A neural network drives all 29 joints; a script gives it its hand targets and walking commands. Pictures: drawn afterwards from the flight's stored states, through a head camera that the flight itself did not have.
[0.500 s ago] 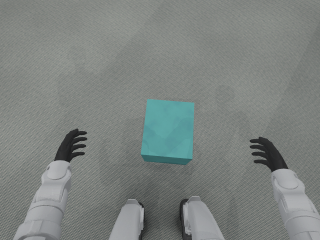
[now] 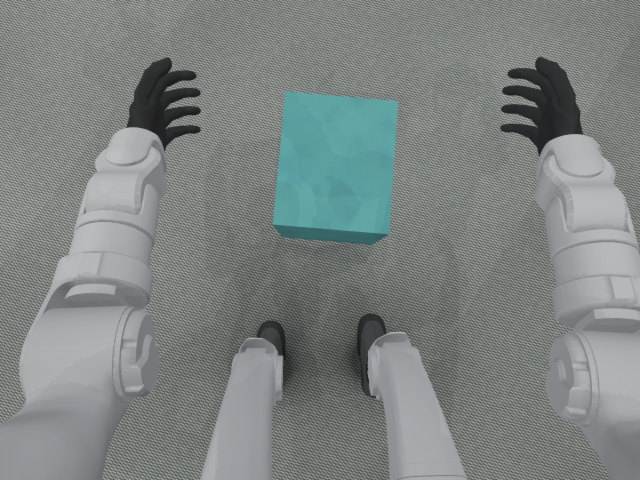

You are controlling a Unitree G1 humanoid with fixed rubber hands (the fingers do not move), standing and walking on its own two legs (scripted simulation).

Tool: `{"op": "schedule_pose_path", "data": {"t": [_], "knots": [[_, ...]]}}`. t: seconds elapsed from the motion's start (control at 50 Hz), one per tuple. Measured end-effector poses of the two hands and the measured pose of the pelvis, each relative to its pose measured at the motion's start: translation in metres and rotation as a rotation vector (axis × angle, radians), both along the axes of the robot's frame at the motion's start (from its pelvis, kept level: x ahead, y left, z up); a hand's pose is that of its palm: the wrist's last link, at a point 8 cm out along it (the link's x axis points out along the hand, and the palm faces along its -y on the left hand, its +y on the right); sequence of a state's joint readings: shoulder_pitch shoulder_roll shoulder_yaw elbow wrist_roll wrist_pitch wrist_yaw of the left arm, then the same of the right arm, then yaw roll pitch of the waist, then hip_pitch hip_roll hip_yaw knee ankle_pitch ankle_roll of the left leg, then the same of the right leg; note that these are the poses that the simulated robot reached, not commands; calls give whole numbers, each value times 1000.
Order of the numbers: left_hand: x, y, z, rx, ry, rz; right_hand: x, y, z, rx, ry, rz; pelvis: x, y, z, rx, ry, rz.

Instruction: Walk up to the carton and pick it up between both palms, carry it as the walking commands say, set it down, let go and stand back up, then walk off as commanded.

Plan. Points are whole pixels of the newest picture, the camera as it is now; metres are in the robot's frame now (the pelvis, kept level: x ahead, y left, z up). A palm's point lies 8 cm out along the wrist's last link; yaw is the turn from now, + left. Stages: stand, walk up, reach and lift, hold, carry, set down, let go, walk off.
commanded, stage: reach and lift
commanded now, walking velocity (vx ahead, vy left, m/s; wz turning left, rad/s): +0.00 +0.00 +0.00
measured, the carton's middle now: (333, 177) +0.57 -0.04 -0.55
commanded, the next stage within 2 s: none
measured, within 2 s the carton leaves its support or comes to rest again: neither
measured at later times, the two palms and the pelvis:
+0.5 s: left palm (190, 129) +0.54 +0.18 -0.18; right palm (497, 132) +0.52 -0.24 -0.17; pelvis +0.00 +0.00 -0.01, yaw +0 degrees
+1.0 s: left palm (236, 152) +0.56 +0.14 -0.32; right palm (456, 160) +0.53 -0.23 -0.30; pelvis -0.05 +0.01 -0.16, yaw -1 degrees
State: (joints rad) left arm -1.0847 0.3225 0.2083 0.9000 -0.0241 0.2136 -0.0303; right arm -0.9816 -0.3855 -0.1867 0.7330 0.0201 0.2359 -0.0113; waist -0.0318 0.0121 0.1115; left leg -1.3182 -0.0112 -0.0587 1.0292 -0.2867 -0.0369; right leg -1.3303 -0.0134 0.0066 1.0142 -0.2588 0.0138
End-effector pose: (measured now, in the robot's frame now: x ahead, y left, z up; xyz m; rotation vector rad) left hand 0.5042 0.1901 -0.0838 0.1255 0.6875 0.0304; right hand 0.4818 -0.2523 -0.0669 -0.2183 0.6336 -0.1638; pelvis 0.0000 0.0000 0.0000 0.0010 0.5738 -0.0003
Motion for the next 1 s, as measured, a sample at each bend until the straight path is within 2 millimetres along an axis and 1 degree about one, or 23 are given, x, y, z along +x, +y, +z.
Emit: {"op": "schedule_pose_path", "data": {"t": [0.08,0.16,0.2,0.26,0.3,0.34,0.38,0.44,0.5,0.56,0.6,0.68,0.7,0.78,0.88,0.94,1.0], "knots": [[11,-2,-22,-10,46,20,21,0,-14,27,6,-26,7,0,-2,0,48,0],[24,0,-40,-9,23,36,29,-3,-37,39,19,-51,16,0,-4,0,99,0],[32,-3,-44,-10,-13,26,31,-4,-49,43,22,-55,20,0,-5,-1,120,0],[47,-11,-43,-11,-83,-2,35,-2,-63,44,23,-49,21,1,-4,-1,122,0],[56,-15,-43,-14,-118,-8,38,1,-71,47,20,-42,20,1,-5,-1,120,0],[60,-18,-48,-19,-126,-7,41,4,-76,49,9,-33,19,1,-5,-1,118,0],[60,-21,-55,-23,-119,-8,45,7,-80,51,-10,-23,16,1,-5,-1,110,0],[51,-20,-76,-29,-68,8,45,11,-89,60,-8,-19,12,1,-8,-1,96,0],[39,-15,-93,-30,-46,40,42,14,-99,65,-11,-19,4,2,-12,-3,69,0],[30,-17,-107,-38,-46,34,35,18,-111,67,-14,-19,-6,4,-21,-7,33,-1],[31,-22,-113,-49,-67,32,30,21,-121,68,-20,-27,-15,6,-29,-10,1,-1],[39,-33,-123,-74,-103,29,24,27,-138,71,-38,-37,-33,10,-54,-16,-22,0],[40,-35,-128,-78,-97,31,23,27,-143,73,-38,-46,-37,11,-62,-18,-22,0],[40,-39,-161,-73,-18,34,22,26,-166,94,-19,-79,-50,14,-94,-22,-22,0],[44,-48,-195,-51,-18,26,32,24,-197,103,-18,-88,-55,13,-130,-21,-7,0],[47,-48,-216,-36,-3,39,40,23,-215,111,-22,-91,-54,10,-148,-17,3,-1],[53,-48,-232,-21,-6,39,44,20,-233,108,-16,-109,-50,8,-163,-12,6,-3]]}}
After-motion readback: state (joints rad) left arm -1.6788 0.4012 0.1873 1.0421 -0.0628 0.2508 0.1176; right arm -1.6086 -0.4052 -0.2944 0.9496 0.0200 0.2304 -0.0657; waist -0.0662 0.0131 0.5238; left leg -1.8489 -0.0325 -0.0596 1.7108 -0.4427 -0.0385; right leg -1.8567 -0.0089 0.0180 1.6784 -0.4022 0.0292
